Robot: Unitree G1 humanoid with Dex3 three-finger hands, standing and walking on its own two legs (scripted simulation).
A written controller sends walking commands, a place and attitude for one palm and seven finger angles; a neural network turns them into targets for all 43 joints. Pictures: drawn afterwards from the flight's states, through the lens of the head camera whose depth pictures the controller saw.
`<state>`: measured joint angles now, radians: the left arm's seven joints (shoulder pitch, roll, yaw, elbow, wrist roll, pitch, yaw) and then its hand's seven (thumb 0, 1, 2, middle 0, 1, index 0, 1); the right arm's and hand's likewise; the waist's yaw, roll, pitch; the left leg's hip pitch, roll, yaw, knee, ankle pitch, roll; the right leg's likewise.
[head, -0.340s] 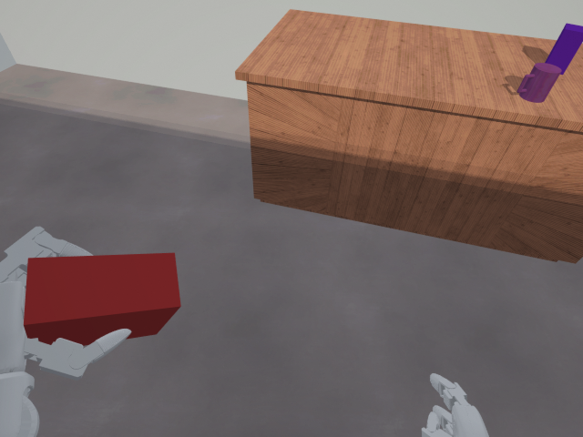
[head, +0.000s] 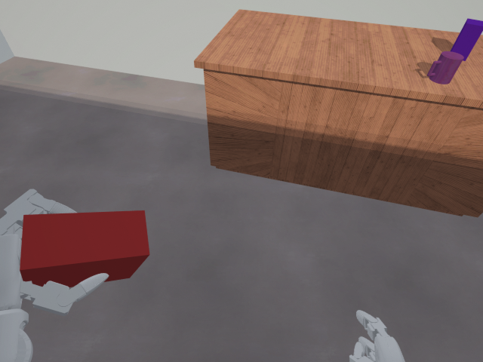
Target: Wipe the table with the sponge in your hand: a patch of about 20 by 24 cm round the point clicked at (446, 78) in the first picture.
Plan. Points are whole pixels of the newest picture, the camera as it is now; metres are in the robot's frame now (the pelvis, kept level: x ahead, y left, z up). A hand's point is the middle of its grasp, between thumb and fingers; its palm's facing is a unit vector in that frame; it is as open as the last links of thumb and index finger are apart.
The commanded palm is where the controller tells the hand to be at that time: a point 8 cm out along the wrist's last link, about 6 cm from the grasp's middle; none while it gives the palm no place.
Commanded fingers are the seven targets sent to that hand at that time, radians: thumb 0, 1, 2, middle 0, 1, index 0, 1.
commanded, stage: look at it before walking up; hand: left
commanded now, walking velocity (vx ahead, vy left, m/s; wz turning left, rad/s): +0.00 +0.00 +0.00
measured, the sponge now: (104, 250) +0.23 +0.20 +0.14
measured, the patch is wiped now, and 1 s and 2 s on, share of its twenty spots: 0.00 0.00 0.00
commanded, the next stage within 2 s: walk to a spot facing it in 0.06 s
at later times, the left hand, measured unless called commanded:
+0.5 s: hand (118, 227) +0.25 +0.19 +0.15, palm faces +0.36 -0.85 -0.40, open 10.2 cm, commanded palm +0.21 +0.23 +0.18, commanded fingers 0.00 0.10 1.30 -1.20 -1.60 -1.20 -1.60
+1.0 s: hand (199, 146) +0.41 +0.10 +0.16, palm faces +0.10 -0.90 -0.42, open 10.2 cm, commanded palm +0.37 +0.16 +0.18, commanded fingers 0.00 0.10 1.30 -1.20 -1.60 -1.20 -1.60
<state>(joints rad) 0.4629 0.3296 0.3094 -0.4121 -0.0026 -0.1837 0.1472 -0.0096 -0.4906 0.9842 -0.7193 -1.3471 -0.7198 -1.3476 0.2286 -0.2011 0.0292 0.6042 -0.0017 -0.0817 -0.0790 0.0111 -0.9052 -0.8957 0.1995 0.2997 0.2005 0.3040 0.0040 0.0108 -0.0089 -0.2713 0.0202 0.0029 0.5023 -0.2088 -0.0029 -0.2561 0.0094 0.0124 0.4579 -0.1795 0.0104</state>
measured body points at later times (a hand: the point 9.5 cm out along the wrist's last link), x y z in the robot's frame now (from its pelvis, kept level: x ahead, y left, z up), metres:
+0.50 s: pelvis +0.02 -0.03 -0.02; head +0.00 -0.04 +0.43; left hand +0.23 +0.23 +0.17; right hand +0.16 -0.26 -0.11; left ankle +0.04 +0.12 -0.73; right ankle +0.04 -0.12 -0.74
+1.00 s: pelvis +0.13 -0.05 +0.00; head +0.13 -0.04 +0.45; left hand +0.40 +0.15 +0.18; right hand +0.20 -0.31 -0.09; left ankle +0.15 +0.08 -0.74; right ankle +0.09 -0.14 -0.67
